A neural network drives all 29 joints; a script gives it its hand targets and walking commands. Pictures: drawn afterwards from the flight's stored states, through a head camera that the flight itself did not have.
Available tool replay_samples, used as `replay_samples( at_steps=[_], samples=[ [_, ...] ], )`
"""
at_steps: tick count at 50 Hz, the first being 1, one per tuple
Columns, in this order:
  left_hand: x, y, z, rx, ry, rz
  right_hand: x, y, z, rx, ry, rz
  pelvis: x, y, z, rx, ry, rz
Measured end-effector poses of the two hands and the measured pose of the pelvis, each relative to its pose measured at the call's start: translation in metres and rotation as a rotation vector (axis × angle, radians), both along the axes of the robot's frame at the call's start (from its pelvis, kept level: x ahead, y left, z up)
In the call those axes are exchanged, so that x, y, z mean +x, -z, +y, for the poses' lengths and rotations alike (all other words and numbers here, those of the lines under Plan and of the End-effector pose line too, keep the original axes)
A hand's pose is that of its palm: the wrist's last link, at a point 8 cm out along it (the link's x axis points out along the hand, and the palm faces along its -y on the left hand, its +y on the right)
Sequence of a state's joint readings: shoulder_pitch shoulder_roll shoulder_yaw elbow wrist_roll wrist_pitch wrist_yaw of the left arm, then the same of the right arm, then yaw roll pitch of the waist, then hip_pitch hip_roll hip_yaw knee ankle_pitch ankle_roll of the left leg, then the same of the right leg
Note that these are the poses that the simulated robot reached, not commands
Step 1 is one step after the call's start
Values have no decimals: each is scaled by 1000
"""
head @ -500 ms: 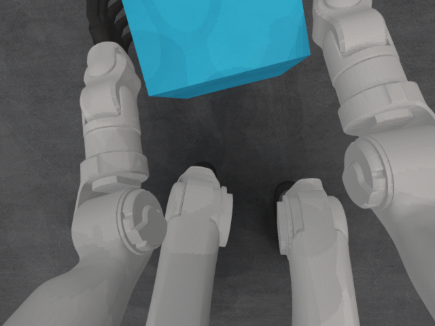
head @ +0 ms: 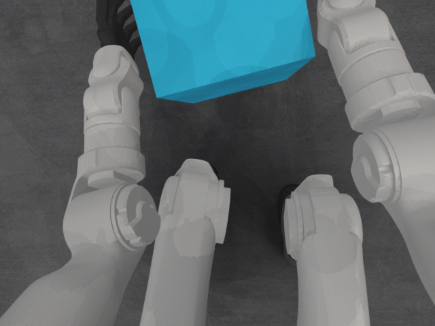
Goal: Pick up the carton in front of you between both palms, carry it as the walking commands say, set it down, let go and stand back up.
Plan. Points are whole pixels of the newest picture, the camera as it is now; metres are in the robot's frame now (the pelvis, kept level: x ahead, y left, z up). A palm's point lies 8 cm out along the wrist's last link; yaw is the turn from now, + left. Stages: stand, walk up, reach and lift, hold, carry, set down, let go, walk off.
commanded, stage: set down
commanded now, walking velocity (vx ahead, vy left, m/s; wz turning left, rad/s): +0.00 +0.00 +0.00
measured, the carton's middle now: (223, 27) +0.53 +0.08 -0.25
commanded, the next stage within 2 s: let go in 1.98 s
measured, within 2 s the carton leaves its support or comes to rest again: rests again in 0.04 s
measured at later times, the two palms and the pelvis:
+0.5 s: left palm (117, 47) +0.48 +0.23 -0.17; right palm out of the picture +0.57 -0.06 -0.18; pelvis +0.00 +0.00 -0.01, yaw +1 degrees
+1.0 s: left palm (99, 48) +0.48 +0.27 -0.19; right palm out of the picture +0.59 -0.10 -0.19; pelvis -0.01 +0.00 -0.02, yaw +2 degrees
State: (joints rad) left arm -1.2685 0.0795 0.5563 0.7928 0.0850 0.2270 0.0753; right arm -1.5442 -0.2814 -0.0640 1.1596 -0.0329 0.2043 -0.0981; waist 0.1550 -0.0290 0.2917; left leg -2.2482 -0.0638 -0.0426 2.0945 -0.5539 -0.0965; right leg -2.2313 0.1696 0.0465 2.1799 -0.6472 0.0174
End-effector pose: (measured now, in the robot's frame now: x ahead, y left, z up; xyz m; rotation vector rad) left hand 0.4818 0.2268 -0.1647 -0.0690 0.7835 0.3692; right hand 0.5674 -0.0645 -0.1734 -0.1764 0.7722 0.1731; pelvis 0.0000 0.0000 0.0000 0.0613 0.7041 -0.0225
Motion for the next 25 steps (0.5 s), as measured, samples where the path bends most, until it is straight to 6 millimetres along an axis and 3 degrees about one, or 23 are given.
replay_samples(
  at_steps=[25],
  samples=[
    [1,9,7,-7,54,13,2,8,1,50,-42,-8,-5,11,-4,15,-1,-53]
  ],
)
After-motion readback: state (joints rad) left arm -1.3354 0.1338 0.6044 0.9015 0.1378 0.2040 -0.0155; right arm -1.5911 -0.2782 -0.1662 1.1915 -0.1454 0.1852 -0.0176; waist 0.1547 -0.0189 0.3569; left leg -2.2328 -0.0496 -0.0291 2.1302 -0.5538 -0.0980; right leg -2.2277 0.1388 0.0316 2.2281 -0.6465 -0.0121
